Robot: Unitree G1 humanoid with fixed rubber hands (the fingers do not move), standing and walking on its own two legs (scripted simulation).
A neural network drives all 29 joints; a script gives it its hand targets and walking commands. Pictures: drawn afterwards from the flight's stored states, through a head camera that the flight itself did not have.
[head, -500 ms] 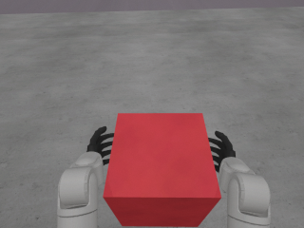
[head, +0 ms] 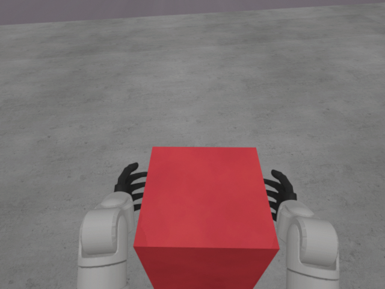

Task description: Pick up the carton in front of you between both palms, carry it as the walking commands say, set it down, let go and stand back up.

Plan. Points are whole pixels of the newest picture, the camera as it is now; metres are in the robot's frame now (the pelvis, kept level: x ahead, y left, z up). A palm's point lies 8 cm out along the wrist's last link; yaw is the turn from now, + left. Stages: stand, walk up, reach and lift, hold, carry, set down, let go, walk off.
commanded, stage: carry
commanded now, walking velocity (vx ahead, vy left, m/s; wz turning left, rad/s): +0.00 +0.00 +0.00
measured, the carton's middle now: (203, 222) +0.28 +0.00 +0.01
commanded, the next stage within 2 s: none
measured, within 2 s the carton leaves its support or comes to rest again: neither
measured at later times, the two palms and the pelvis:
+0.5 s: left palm (121, 193) +0.30 +0.16 +0.09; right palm (272, 192) +0.30 -0.14 +0.09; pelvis +0.03 +0.00 -0.01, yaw +1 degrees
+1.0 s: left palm (117, 221) +0.25 +0.16 +0.06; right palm (275, 223) +0.25 -0.14 +0.06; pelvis -0.02 +0.00 +0.00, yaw +1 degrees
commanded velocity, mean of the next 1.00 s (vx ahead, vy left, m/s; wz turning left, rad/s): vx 0.00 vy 0.00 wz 0.00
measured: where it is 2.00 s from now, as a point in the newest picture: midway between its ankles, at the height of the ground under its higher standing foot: outside the picture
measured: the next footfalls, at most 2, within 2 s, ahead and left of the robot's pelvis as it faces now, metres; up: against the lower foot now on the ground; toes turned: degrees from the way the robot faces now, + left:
none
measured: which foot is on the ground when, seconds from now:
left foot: down 0.00-1.00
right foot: down 0.00-1.00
